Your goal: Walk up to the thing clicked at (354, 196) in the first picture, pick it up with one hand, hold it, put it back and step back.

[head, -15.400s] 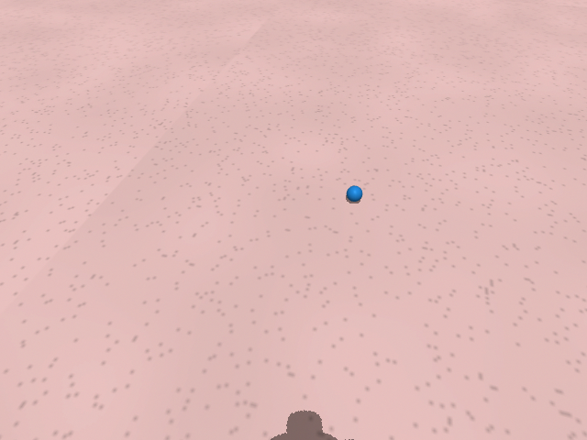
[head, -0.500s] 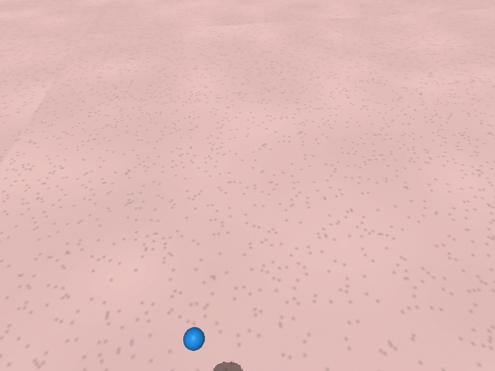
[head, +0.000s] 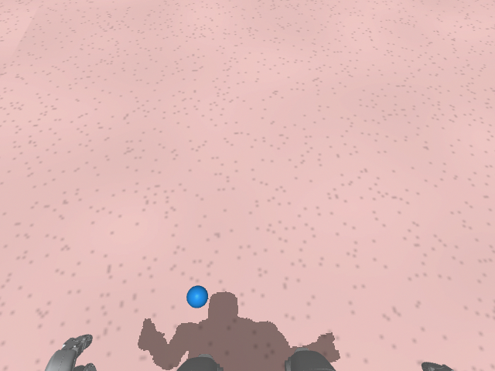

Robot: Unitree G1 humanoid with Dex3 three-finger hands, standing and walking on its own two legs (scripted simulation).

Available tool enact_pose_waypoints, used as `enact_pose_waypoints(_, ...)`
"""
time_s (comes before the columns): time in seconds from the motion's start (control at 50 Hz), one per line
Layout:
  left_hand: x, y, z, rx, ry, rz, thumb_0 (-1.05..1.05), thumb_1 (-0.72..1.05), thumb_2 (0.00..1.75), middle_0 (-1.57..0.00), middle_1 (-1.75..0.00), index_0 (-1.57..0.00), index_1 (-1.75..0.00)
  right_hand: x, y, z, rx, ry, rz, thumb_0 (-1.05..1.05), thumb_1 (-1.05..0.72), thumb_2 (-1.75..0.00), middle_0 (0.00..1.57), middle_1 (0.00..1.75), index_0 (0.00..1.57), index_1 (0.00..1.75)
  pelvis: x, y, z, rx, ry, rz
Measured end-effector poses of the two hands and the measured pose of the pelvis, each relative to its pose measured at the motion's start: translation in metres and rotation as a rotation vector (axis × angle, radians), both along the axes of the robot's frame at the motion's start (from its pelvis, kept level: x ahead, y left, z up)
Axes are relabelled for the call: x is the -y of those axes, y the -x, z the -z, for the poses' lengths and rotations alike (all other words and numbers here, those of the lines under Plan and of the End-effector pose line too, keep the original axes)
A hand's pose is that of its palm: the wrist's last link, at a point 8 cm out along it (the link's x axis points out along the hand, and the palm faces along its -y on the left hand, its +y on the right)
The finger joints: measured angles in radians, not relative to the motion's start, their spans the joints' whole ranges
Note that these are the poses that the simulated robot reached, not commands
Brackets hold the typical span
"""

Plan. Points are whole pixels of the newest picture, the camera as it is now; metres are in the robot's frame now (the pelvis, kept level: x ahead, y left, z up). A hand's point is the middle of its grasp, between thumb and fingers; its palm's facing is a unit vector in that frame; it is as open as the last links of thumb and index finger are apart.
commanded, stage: walk up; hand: left
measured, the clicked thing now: (197, 296) +0.41 +0.19 -0.71
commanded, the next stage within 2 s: none
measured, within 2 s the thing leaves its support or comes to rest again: neither
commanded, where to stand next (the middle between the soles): +0.04 -0.04 m, yaw -2 degrees
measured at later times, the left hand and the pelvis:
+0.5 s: hand out of the picture +0.04 +0.24 -0.13, palm faces -0.05 -0.94 -0.33, open 7.4 cm; pelvis -0.03 -0.01 +0.02, yaw -3 degrees
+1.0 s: hand out of the picture +0.08 +0.25 -0.13, palm faces -0.03 -0.93 -0.37, open 7.4 cm; pelvis -0.05 -0.01 +0.02, yaw -2 degrees
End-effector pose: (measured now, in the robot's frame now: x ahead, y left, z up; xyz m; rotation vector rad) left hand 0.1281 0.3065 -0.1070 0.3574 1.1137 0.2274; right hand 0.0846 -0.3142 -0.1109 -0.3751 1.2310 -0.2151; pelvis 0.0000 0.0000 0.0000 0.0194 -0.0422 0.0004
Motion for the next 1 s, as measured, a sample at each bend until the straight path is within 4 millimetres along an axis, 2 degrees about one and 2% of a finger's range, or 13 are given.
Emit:
enact_pose_waypoints(0.06,-0.003,-0.003,0.001,0.003,0.009,0.000,0.00,0.91,0.90,-0.20,-0.30,-0.20,-0.30,-0.009,0.003,-0.009,0.017,0.001,-0.002,0.00,-0.91,-0.90,0.20,0.30,0.20,0.30,-0.002,0.009,-0.005,0.001,0.020,-0.003)
enact_pose_waypoints(0.12,-0.003,0.004,0.000,-0.001,0.018,0.010,0.00,0.91,0.90,-0.20,-0.30,-0.20,-0.30,-0.011,0.005,-0.017,0.045,0.013,-0.007,0.00,-0.91,-0.90,0.21,0.30,0.20,0.30,-0.003,0.017,-0.008,-0.010,0.028,0.012)
enact_pose_waypoints(0.22,-0.001,0.035,0.001,-0.052,0.022,0.046,0.00,0.91,0.90,-0.20,-0.30,-0.20,-0.30,-0.005,0.012,-0.022,0.119,0.014,-0.015,0.00,-0.91,-0.90,0.21,0.30,0.20,0.30,-0.001,0.025,-0.007,-0.012,0.024,0.051)
enact_pose_waypoints(0.28,0.003,0.058,0.001,-0.082,0.009,0.042,0.00,0.91,0.90,-0.20,-0.30,-0.20,-0.30,0.006,0.023,-0.018,0.132,0.010,-0.006,0.00,-0.91,-0.90,0.21,0.30,0.20,0.30,0.005,0.029,-0.004,0.004,0.043,0.061)
enact_pose_waypoints(0.34,0.009,0.080,-0.004,-0.109,0.019,0.036,0.00,0.91,0.90,-0.20,-0.30,-0.20,-0.30,0.009,0.037,-0.017,0.107,-0.003,0.023,0.00,-0.91,-0.90,0.20,0.30,0.20,0.30,0.008,0.030,-0.009,0.010,0.037,0.060)
enact_pose_waypoints(0.42,0.014,0.094,-0.008,-0.125,0.039,0.016,0.00,0.91,0.90,-0.20,-0.30,-0.20,-0.30,0.008,0.053,-0.016,0.080,-0.018,0.038,0.00,-0.91,-0.90,0.20,0.30,0.20,0.30,0.007,0.029,-0.013,0.022,0.022,0.049)
enact_pose_waypoints(0.48,0.017,0.093,-0.009,-0.112,0.057,0.009,0.00,0.91,0.90,-0.20,-0.30,-0.20,-0.30,0.004,0.062,-0.016,0.054,-0.029,0.040,0.00,-0.91,-0.90,0.20,0.30,0.20,0.30,0.007,0.027,-0.017,0.026,0.024,0.047)
enact_pose_waypoints(0.58,0.020,0.078,-0.012,-0.079,0.074,0.014,0.00,0.91,0.90,-0.20,-0.30,-0.20,-0.30,-0.004,0.065,-0.019,0.035,-0.044,0.041,0.00,-0.91,-0.90,0.20,0.30,0.20,0.30,0.007,0.024,-0.022,0.020,0.027,0.043)
enact_pose_waypoints(0.72,0.020,0.055,-0.017,-0.047,0.079,0.020,0.00,0.91,0.90,-0.20,-0.30,-0.20,-0.30,-0.009,0.053,-0.025,0.047,-0.046,0.038,0.00,-0.91,-0.90,0.20,0.30,0.20,0.30,0.006,0.020,-0.027,0.008,0.031,0.042)
enact_pose_waypoints(0.84,0.018,0.044,-0.020,-0.040,0.073,0.018,0.00,0.91,0.90,-0.20,-0.30,-0.20,-0.30,-0.008,0.037,-0.028,0.072,-0.039,0.037,0.00,-0.91,-0.90,0.20,0.30,0.20,0.30,0.005,0.018,-0.029,0.001,0.031,0.042)
enact_pose_waypoints(0.92,0.013,0.043,-0.018,-0.043,0.050,0.014,0.00,0.91,0.90,-0.20,-0.30,-0.20,-0.30,-0.002,0.030,-0.027,0.088,-0.025,0.041,0.00,-0.91,-0.90,0.20,0.30,0.20,0.30,0.006,0.033,-0.025,-0.008,0.026,0.041)
enact_pose_waypoints(1.0,0.012,0.055,-0.018,-0.046,0.021,0.013,0.00,0.91,0.90,-0.20,-0.30,-0.20,-0.30,0.011,0.034,-0.024,0.105,-0.008,0.028,0.00,-0.91,-0.90,0.21,0.30,0.20,0.30,0.013,0.055,-0.020,-0.010,0.028,0.039)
